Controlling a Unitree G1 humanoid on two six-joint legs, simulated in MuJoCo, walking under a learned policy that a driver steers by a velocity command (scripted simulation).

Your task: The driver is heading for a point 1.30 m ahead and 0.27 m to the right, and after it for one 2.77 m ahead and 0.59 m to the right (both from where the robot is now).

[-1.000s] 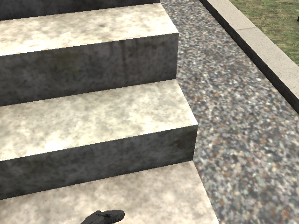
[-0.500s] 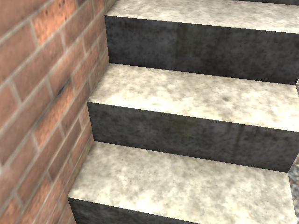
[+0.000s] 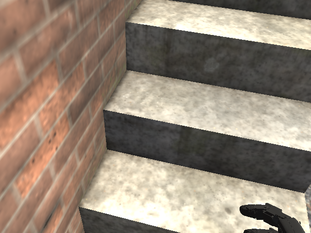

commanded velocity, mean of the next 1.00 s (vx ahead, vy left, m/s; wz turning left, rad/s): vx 0.48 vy -0.06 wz -0.44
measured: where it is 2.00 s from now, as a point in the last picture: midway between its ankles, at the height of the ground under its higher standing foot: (215, 123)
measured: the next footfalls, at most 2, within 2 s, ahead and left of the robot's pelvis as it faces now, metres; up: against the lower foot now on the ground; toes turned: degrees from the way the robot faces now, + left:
left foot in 0.24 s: +0.32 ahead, +0.15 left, +0.20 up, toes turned -2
right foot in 0.70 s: +0.31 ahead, -0.23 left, +0.44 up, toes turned -28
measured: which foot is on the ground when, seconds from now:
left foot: up 0.00-0.22, down 0.24-0.86, up 0.88-1.00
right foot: down 0.00-0.26, up 0.28-0.68, down 0.70-0.78, up 0.80-0.86, down 0.88-1.00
